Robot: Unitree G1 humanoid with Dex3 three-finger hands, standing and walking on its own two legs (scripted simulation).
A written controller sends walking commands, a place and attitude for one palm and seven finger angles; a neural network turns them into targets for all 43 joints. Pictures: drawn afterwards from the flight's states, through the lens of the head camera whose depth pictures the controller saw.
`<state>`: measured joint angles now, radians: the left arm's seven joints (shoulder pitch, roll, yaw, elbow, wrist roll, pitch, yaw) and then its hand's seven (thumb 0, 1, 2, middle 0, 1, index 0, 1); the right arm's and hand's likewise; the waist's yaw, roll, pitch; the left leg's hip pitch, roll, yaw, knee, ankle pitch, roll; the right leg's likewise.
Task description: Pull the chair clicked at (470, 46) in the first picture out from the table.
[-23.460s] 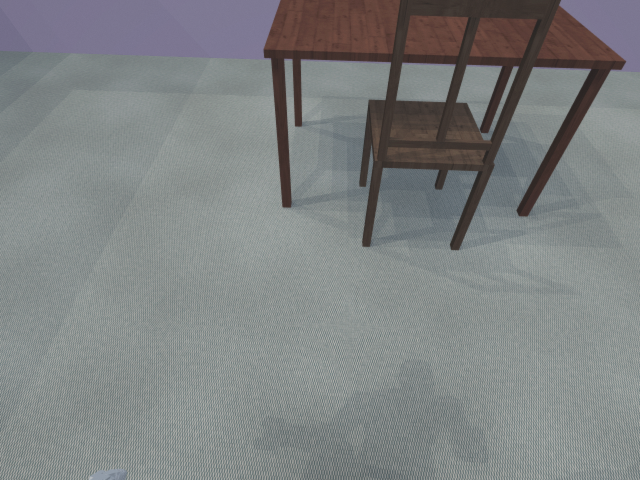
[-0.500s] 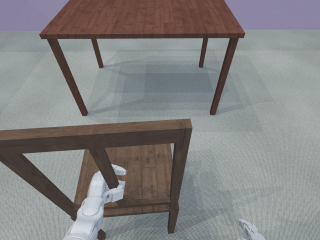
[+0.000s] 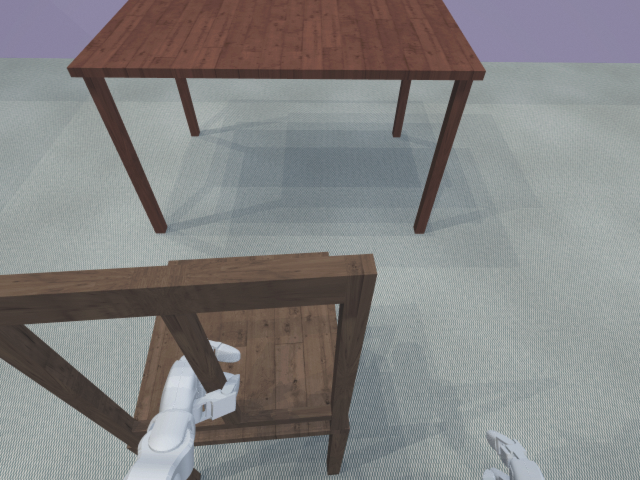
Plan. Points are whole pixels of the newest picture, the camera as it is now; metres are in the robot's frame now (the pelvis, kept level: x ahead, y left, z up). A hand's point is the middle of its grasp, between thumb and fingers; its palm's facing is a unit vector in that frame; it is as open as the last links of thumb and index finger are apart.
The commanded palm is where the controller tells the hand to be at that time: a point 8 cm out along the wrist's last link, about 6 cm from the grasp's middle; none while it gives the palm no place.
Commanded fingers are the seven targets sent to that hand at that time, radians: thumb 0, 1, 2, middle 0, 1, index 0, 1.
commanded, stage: open the thumb and straighten the fingers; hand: left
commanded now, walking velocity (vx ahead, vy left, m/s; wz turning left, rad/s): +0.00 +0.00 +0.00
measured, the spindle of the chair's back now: (211, 376) +0.26 +0.16 -0.05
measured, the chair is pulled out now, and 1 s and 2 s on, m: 0.69 0.69 0.69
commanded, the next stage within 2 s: draw the fingers out of the gap in 0.66 s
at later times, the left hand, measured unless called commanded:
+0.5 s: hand (225, 391) +0.25 +0.14 -0.07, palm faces +0.06 -0.99 -0.14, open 15.5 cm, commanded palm +0.22 +0.19 -0.05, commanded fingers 0.00 -0.55 0.20 0.00 0.00 0.00 0.00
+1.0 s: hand (213, 438) +0.19 +0.15 -0.08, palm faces +0.07 -0.98 -0.16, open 17.5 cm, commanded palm +0.17 +0.20 -0.06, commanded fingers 0.00 -0.55 0.20 0.00 0.00 0.00 0.00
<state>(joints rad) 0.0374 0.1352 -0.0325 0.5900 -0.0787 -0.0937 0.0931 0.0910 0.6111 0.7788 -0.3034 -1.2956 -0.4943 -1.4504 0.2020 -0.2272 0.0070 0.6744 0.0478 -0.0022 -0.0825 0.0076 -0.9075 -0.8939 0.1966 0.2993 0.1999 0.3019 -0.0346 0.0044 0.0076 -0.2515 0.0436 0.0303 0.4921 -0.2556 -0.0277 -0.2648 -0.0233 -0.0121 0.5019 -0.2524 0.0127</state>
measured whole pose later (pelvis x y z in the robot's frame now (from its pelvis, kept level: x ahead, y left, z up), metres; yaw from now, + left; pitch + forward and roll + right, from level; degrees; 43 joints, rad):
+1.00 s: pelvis +0.01 -0.01 -0.05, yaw +3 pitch +11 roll +0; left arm 0.47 0.18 -0.06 -0.06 -0.07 0.13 0.05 -0.01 -0.53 0.20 -0.01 -0.01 -0.01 -0.01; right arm 0.25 -0.24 0.01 0.51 0.03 -0.11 -0.09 0.01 -0.91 -0.89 0.20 0.30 0.20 0.30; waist -0.03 0.04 -0.14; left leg -0.66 0.03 -0.04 0.94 -0.47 -0.04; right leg -0.64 -0.04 -0.07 0.93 -0.49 0.00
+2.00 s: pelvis -0.01 +0.01 -0.09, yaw +3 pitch +13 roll -3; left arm 0.79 0.23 0.04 -0.42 -0.22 -0.33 -0.18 -0.01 -0.54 0.20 0.00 0.00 0.00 0.00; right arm 0.18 -0.17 -0.03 0.50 0.07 -0.12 -0.06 0.01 -0.91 -0.89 0.20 0.30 0.20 0.30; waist 0.02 0.04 -0.17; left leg -0.85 0.04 -0.06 1.18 -0.56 -0.02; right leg -0.80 -0.04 -0.07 1.13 -0.55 0.02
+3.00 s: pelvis +0.04 -0.01 +0.00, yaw +3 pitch -4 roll +0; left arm 0.56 0.37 0.25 -0.38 -0.07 0.14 0.17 0.01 0.81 0.85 -0.20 -0.28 -0.31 -0.32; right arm 0.17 -0.24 0.04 0.67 0.02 -0.24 -0.10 0.01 -0.91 -0.89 0.20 0.30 0.20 0.30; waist 0.10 0.08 0.03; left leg -0.12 0.04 -0.03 0.52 -0.33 -0.05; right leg -0.11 -0.03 -0.07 0.53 -0.35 0.00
